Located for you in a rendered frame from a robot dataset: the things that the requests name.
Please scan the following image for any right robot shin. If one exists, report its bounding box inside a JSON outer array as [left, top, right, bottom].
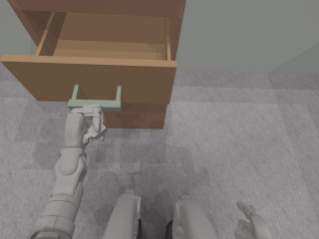
[[171, 195, 190, 239]]

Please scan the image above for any robot left forearm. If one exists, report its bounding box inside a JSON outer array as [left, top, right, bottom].
[[27, 146, 88, 239]]

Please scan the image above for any cabinet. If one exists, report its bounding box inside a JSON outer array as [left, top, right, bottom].
[[7, 0, 186, 129]]

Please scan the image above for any left robot hand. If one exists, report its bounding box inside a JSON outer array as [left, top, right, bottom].
[[64, 104, 108, 151]]

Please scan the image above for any handle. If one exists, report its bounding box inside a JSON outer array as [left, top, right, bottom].
[[67, 84, 122, 112]]

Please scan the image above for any robot right thigh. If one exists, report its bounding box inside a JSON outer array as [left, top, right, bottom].
[[173, 199, 218, 239]]

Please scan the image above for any drawer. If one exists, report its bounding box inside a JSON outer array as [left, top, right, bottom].
[[0, 11, 176, 105]]

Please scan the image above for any right robot hand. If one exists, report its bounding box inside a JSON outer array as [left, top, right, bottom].
[[234, 201, 273, 239]]

